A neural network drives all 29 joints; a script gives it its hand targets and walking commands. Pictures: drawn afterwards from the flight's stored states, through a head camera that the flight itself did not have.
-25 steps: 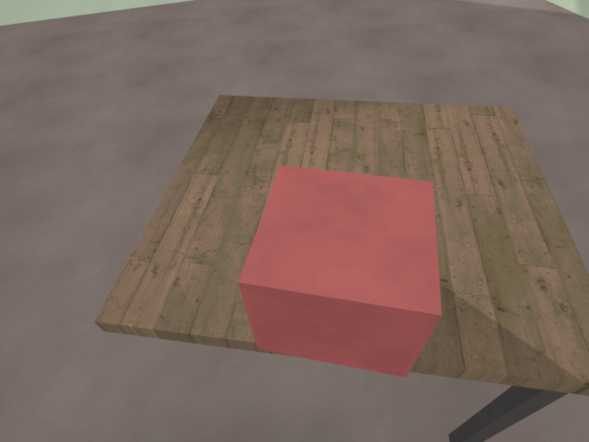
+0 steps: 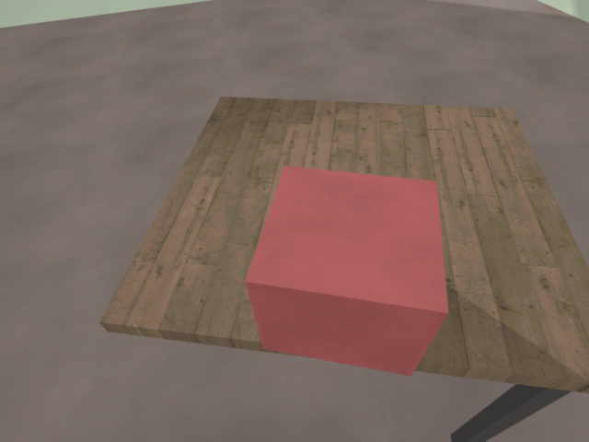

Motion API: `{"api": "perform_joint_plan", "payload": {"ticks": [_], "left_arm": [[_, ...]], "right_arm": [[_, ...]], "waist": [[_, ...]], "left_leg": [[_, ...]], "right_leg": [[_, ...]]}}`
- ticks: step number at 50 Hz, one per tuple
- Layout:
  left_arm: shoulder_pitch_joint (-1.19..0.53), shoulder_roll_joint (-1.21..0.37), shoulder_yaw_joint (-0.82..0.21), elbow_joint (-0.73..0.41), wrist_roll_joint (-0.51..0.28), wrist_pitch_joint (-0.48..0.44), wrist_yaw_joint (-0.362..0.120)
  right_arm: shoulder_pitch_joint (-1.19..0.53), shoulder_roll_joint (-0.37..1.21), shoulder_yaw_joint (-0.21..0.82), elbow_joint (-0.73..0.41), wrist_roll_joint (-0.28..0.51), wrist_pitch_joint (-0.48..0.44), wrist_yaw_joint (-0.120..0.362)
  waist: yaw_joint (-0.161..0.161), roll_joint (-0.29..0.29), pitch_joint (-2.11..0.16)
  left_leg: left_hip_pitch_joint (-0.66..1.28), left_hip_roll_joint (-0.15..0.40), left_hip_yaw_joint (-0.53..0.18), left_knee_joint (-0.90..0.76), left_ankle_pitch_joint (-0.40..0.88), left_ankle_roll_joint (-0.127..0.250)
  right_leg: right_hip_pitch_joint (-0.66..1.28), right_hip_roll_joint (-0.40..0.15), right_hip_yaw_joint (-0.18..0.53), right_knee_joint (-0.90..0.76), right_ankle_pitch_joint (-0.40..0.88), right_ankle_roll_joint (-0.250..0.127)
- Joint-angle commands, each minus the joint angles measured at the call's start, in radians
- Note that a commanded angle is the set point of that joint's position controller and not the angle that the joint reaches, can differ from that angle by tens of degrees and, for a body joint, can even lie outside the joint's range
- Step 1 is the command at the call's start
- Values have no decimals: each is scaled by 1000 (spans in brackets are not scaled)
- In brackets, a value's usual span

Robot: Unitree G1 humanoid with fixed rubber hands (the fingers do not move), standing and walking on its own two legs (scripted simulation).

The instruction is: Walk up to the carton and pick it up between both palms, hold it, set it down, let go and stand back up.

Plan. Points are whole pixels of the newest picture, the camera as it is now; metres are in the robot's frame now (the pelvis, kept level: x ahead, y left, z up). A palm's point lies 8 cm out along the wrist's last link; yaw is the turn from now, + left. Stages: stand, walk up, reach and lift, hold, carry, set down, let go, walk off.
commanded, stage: stand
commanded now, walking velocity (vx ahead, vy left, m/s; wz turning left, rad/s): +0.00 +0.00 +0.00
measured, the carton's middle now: (346, 268) +0.38 -0.04 +0.01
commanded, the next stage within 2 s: walk up in 0.66 s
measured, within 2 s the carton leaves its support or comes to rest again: neither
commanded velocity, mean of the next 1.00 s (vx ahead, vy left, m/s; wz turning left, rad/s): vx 0.00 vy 0.00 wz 0.00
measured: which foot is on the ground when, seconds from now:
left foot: down 0.00-1.00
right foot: down 0.00-1.00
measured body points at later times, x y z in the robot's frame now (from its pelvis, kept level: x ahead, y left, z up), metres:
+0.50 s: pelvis -0.01 +0.01 +0.00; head +0.01 +0.01 +0.45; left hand -0.04 +0.21 -0.16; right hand -0.04 -0.19 -0.17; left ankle -0.08 +0.12 -0.74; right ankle -0.08 -0.12 -0.74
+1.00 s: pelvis -0.03 +0.03 -0.01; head -0.01 +0.02 +0.44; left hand -0.05 +0.23 -0.16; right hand -0.05 -0.19 -0.17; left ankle -0.08 +0.12 -0.74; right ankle -0.08 -0.12 -0.74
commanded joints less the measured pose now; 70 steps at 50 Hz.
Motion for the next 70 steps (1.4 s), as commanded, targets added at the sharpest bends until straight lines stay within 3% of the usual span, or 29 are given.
{"api": "perform_joint_plan", "payload": {"ticks": [1,11,15,42,43,45,47,51,54,57,59,60,61,62,63,64,65,66,68,70], "left_arm": [[129,96,12,1,0,-6,5],[112,98,13,0,0,-4,6],[124,85,12,9,1,1,6],[122,79,12,16,3,6,6],[100,147,13,-16,32,-15,17],[107,160,14,-26,34,-33,21],[128,165,15,-34,32,-33,24],[113,186,16,-67,30,-19,27],[50,176,2,-102,27,-12,24],[25,141,-16,-136,23,-8,29],[21,132,-16,-159,28,-6,37],[24,133,-15,-166,31,-8,38],[52,134,-13,-165,30,-12,37],[111,145,-11,-155,32,-20,34],[149,192,1,-144,28,-28,27],[149,255,20,-150,23,-28,23],[144,291,32,-154,19,-24,23],[132,302,34,-158,24,-21,27],[80,309,33,-179,28,-20,35],[-16,313,27,-209,22,-19,28]], "right_arm": [[114,-79,-13,-3,0,-4,-4],[114,-94,-16,-6,1,-8,-4],[115,-80,-13,-7,0,-8,-2],[133,-68,-16,-9,0,-12,-2],[57,-185,-34,-14,-43,-16,-10],[62,-161,-30,-15,-43,-15,-14],[43,-154,-28,-27,-39,-7,-13],[8,-151,-25,-61,-38,14,-8],[28,-181,-28,-72,-29,18,-4],[32,-239,-41,-94,-16,26,-5],[-10,-248,-37,-119,-18,31,-5],[-29,-251,-32,-131,-19,34,-3],[-69,-252,-27,-144,-23,36,1],[-107,-254,-20,-161,-26,38,6],[-117,-243,-18,-174,-30,44,11],[-86,-215,-12,-179,-35,50,13],[-69,-201,-10,-182,-41,54,13],[-84,-197,-10,-193,-42,55,15],[-85,-197,-8,-203,-42,45,20],[-12,-216,-13,-184,-37,26,26]], "waist": [[4,-25,67],[1,-6,52],[5,-27,61],[3,-23,63],[16,31,86],[9,-30,32],[17,-59,14],[13,-96,63],[-14,-42,70],[-31,45,44],[-22,71,69],[-13,77,77],[12,63,77],[45,20,54],[53,-66,46],[41,-175,44],[44,-216,45],[48,-225,64],[33,-213,59],[-19,-190,16]], "left_leg": [[-53,104,-33,-36,550,34],[-49,102,-34,-42,578,39],[-60,101,-40,-49,554,38],[-71,94,-46,-71,533,51],[-44,83,-5,-27,520,29],[-69,87,7,20,514,22],[-104,84,13,62,423,18],[-160,76,12,105,249,-2],[-90,102,-13,32,366,10],[-54,219,-74,-42,590,111],[-84,285,-91,-61,620,176],[-117,293,-85,-60,587,189],[-163,271,-47,-37,522,176],[-221,212,10,23,407,132],[-248,123,73,113,265,71],[-265,69,85,215,104,14],[-269,39,62,282,-65,-12],[-309,31,25,306,-188,-20],[-331,55,-18,273,-177,-25],[-192,82,-29,106,65,-25]], "right_leg": [[-41,-97,47,-46,574,-38],[-35,-98,47,-40,545,-33],[-37,-94,39,-44,519,-28],[-50,-98,37,-46,446,-17],[-95,-120,72,13,599,-49],[-44,-136,89,61,712,-75],[-37,-156,134,77,697,-98],[-134,-184,219,74,566,-130],[-245,-114,159,150,450,-79],[-302,-25,55,326,177,-7],[-332,-22,43,368,-76,-2],[-316,-29,47,343,-90,-10],[-260,-43,55,267,-7,-25],[-158,-70,94,162,245,-52],[-128,-123,202,112,449,-91],[-151,-212,359,55,502,-156],[-178,-283,471,-2,492,-219],[-181,-314,537,-28,496,-251],[-171,-318,544,-23,489,-254],[-245,-251,442,41,428,-178]]}}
